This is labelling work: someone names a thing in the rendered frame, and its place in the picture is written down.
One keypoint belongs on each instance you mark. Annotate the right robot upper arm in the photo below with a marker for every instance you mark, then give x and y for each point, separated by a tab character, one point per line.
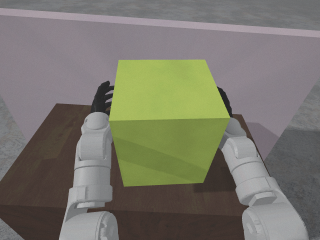
274	221

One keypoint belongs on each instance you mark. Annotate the right robot hand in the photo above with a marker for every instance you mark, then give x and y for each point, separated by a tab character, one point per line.
226	101

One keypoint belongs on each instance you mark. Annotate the pedestal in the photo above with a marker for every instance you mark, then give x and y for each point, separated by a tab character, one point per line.
34	192

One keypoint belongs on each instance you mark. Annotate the right robot forearm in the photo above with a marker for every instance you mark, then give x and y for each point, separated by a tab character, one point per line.
254	186

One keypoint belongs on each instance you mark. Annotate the carton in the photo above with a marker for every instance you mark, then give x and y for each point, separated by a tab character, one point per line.
167	119

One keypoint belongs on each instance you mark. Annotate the left robot upper arm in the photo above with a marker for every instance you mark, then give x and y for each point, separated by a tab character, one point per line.
101	225

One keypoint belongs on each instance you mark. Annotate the left robot hand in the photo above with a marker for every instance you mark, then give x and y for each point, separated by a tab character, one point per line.
99	103

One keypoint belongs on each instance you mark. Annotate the left robot forearm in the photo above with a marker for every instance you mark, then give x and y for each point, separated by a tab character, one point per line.
91	183

